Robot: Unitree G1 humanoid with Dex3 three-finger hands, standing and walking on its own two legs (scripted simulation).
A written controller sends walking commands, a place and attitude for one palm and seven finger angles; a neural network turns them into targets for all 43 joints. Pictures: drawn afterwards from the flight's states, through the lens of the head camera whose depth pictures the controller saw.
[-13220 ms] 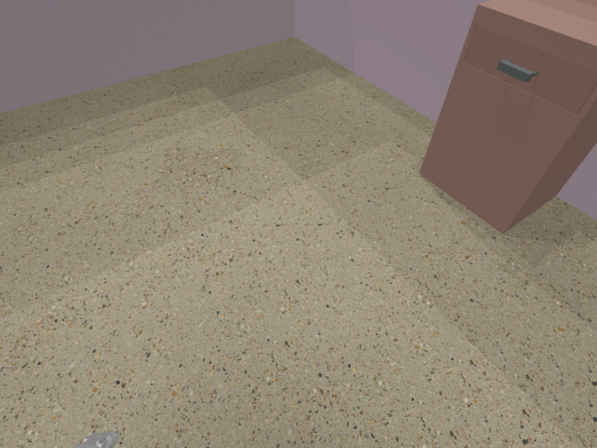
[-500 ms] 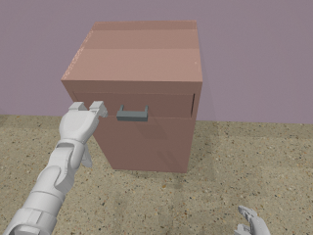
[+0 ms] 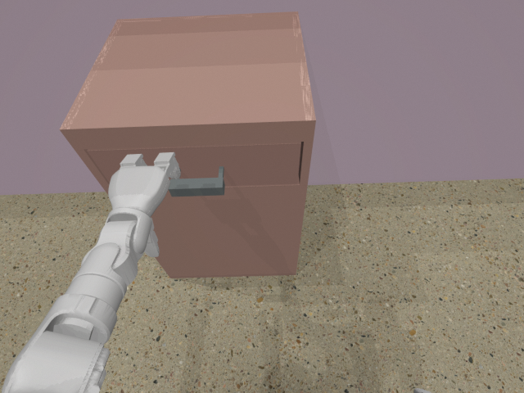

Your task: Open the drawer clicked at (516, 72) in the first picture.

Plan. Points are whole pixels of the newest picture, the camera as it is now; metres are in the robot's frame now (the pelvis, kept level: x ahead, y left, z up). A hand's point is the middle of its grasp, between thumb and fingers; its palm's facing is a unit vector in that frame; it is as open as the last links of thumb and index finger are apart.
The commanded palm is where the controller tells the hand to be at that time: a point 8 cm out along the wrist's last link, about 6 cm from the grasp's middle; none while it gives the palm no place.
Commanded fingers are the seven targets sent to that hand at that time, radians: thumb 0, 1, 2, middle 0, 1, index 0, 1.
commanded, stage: move the hooked fingers above the handle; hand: left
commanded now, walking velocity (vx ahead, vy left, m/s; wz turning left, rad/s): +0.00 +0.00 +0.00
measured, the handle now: (198, 179) +0.55 +0.17 -0.09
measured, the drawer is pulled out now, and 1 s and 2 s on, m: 0.00 0.00 0.00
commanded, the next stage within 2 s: lower the fingers behind the handle in 1.32 s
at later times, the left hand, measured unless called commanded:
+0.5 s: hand (186, 185) +0.48 +0.16 -0.01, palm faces -0.02 -0.03 -1.00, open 13.8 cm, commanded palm +0.46 +0.17 +0.04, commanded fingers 0.00 -0.50 0.30 -0.30 -1.20 -0.30 -1.20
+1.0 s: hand (187, 181) +0.50 +0.17 -0.03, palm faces -0.05 -0.04 -1.00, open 13.8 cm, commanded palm +0.48 +0.17 +0.03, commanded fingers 0.00 -0.50 0.30 -0.30 -1.20 -0.30 -1.20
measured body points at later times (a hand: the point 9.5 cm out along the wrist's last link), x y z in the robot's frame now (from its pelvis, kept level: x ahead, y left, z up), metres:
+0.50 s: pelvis +0.00 +0.01 -0.02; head +0.09 -0.01 +0.42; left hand +0.47 +0.16 +0.05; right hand +0.01 -0.26 -0.16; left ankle -0.02 +0.09 -0.72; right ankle +0.01 -0.10 -0.72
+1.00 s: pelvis +0.00 +0.01 -0.03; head +0.12 +0.00 +0.41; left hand +0.50 +0.17 +0.03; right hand -0.01 -0.26 -0.16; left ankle -0.02 +0.09 -0.72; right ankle +0.01 -0.10 -0.72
